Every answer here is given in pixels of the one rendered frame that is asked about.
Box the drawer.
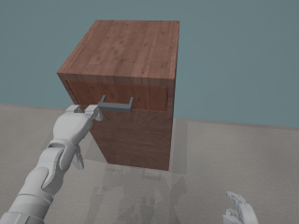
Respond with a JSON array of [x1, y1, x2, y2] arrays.
[[67, 80, 168, 112]]

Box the robot left hand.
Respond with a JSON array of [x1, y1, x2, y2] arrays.
[[52, 105, 104, 170]]

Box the robot right hand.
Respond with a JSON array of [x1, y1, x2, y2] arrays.
[[223, 191, 260, 224]]

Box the handle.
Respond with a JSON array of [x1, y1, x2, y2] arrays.
[[97, 95, 134, 113]]

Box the cabinet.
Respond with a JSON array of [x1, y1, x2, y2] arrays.
[[57, 20, 180, 171]]

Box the robot left forearm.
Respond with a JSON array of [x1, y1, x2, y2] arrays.
[[0, 139, 77, 224]]

